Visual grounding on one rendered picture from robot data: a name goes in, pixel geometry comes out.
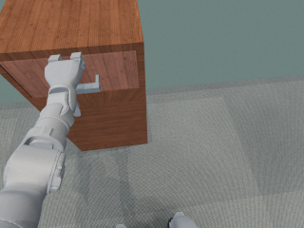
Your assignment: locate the left robot forearm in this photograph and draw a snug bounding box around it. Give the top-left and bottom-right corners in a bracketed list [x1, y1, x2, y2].
[3, 84, 77, 186]

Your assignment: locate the robot right thigh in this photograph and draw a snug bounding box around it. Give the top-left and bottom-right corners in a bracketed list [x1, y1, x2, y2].
[169, 216, 199, 228]

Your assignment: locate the robot right shin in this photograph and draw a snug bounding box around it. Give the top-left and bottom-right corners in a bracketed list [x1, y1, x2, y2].
[172, 212, 184, 219]

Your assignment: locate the left robot upper arm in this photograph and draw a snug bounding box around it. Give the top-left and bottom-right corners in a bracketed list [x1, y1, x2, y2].
[0, 144, 67, 228]

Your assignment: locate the left robot hand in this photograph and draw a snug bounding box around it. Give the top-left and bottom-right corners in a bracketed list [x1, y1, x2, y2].
[45, 51, 86, 117]

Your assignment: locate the handle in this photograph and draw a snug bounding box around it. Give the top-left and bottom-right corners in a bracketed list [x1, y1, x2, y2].
[75, 74, 101, 94]

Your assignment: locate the drawer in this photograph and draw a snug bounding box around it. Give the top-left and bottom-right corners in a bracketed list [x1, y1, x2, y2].
[0, 50, 139, 98]

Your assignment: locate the cabinet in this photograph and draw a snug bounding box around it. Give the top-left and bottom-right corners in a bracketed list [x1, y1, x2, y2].
[0, 0, 148, 152]

